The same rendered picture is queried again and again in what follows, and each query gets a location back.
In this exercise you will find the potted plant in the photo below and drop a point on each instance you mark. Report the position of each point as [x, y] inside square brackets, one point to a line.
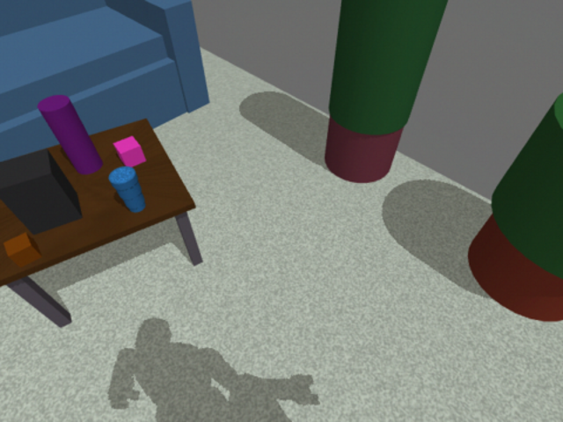
[517, 256]
[381, 54]

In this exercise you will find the sofa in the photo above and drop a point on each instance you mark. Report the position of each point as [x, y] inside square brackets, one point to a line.
[118, 61]

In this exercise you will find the coffee table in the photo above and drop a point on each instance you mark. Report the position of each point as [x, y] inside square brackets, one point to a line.
[105, 215]

